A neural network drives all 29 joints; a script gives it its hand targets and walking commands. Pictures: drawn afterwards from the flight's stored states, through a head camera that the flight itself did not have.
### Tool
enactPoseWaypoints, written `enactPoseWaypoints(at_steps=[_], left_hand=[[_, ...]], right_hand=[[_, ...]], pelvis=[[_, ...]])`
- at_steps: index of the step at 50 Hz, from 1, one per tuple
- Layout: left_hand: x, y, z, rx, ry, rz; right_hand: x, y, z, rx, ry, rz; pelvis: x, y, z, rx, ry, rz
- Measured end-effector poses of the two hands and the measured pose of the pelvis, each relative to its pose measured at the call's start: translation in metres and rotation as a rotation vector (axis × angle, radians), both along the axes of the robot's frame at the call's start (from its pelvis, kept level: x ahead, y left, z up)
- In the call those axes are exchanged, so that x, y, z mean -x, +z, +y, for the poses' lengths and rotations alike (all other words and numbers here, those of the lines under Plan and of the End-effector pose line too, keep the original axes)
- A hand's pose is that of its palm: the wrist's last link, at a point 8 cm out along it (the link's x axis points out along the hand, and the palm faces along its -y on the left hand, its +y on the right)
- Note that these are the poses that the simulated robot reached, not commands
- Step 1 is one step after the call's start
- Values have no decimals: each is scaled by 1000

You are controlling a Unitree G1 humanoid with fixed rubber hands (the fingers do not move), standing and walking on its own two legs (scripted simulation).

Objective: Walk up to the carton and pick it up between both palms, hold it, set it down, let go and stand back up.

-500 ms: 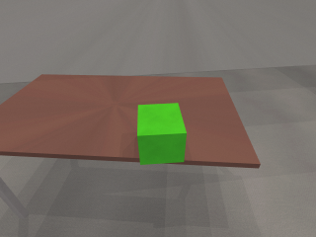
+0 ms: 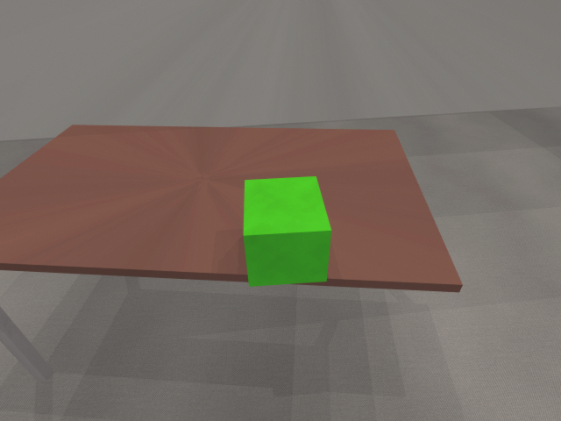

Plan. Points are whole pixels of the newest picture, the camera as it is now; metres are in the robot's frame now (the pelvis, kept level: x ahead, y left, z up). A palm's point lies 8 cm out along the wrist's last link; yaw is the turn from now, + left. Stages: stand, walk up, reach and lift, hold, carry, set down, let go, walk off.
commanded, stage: stand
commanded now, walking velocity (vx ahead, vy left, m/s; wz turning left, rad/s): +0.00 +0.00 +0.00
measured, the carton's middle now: (284, 228) +0.57 +0.04 -0.03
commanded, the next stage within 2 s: none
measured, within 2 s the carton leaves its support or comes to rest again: neither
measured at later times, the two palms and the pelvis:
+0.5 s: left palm out of the picture +0.04 +0.28 -0.13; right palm out of the picture +0.04 -0.24 -0.13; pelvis +0.00 +0.00 +0.00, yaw +0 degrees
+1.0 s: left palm out of the picture +0.04 +0.28 -0.13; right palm out of the picture +0.04 -0.24 -0.13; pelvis +0.00 +0.00 +0.00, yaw +0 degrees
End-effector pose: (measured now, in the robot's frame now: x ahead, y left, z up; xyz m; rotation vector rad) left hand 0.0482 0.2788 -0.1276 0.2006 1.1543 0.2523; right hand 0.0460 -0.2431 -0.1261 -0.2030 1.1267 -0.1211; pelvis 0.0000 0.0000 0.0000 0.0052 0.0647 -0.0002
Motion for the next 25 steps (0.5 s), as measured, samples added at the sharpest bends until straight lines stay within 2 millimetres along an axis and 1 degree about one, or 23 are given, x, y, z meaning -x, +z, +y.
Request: enactPoseWaypoints(at_steps=[25], left_hand=[[5,-1,0,0,-1,28]], right_hand=[[5,-1,-1,1,-7,26]], pelvis=[[0,0,0,0,0,0]])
